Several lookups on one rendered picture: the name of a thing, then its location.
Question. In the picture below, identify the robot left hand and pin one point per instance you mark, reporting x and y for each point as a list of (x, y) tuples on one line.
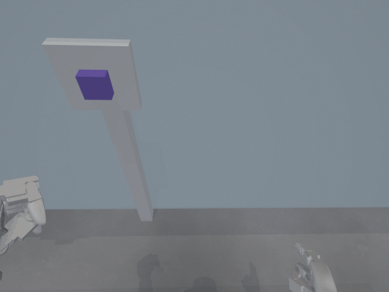
[(20, 198)]

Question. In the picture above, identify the button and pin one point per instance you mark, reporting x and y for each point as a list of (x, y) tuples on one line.
[(95, 84)]

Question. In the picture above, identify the panel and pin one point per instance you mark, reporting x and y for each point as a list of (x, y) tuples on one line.
[(67, 56)]

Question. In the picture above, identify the robot right hand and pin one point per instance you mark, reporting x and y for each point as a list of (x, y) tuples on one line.
[(316, 278)]

